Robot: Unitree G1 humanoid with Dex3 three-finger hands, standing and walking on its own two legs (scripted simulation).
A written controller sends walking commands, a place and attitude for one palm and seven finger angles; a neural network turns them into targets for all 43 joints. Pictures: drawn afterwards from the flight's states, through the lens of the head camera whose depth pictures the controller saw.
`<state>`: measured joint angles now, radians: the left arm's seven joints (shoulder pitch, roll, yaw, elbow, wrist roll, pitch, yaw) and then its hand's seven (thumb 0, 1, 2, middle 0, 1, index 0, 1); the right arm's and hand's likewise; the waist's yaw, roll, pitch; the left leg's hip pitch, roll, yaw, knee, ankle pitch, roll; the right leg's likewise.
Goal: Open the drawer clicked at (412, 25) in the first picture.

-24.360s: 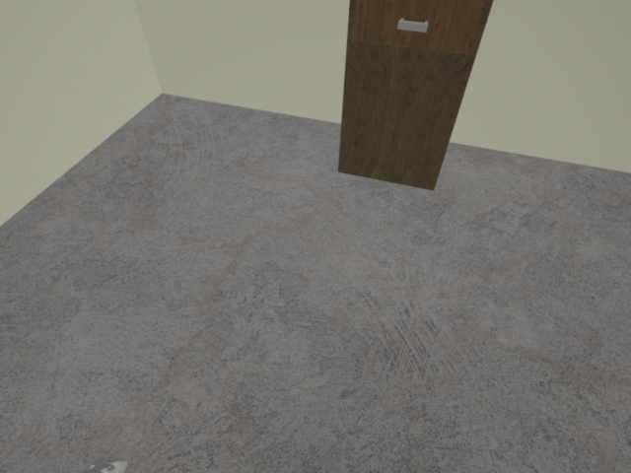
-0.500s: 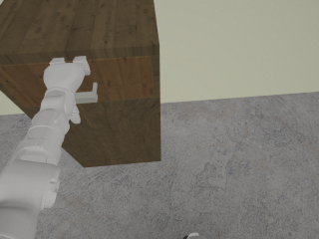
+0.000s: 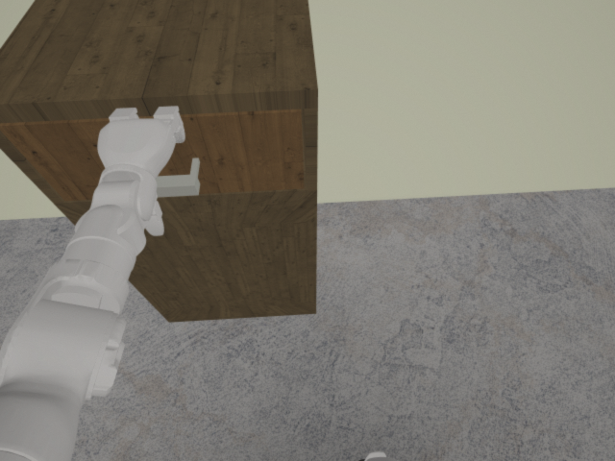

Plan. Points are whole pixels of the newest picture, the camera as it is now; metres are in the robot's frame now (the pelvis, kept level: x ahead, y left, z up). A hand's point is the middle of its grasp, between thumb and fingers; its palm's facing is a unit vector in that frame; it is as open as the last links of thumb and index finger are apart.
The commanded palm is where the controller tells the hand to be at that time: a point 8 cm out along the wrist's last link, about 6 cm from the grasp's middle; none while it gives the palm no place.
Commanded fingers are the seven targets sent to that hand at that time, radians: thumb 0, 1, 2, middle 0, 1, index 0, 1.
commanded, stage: lower the fingers behind the handle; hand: left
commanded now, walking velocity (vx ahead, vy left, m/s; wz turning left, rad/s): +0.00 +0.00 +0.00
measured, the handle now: (166, 175) +0.55 +0.22 +0.01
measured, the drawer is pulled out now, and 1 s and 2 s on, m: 0.00 0.00 0.00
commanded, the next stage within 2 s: lift the fingers back up to retry in 1.68 s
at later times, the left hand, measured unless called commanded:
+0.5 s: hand (161, 186) +0.50 +0.21 +0.04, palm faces -0.06 +0.02 -1.00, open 13.8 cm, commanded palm +0.48 +0.21 +0.09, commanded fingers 0.00 -0.50 0.30 -0.30 -1.20 -0.30 -1.20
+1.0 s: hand (166, 195) +0.50 +0.20 +0.02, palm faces -0.03 +0.01 -1.00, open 13.9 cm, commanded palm +0.48 +0.20 +0.06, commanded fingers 0.00 -0.50 0.30 -0.30 -1.20 -0.30 -1.20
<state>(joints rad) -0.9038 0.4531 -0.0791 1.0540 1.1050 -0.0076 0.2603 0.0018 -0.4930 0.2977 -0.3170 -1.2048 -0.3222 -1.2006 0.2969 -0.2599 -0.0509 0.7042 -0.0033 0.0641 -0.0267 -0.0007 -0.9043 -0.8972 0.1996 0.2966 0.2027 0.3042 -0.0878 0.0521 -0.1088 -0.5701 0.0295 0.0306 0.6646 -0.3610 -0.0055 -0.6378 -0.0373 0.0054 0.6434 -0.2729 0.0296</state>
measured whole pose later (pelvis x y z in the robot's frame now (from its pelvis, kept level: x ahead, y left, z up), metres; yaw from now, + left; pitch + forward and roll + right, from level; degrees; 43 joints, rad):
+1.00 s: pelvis +0.00 +0.01 -0.02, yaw +0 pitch +21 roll -1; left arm -0.90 0.45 -0.07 1.10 1.12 -0.01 0.34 0.00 -0.49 0.30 -0.32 -1.20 -0.29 -1.21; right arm 0.34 -0.25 -0.06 0.74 -0.03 0.06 0.00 0.00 -0.90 -0.90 0.20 0.30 0.20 0.30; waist -0.11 0.05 -0.14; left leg -0.75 0.03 0.02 0.81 -0.42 0.00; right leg -0.80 -0.03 0.01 0.76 -0.32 0.04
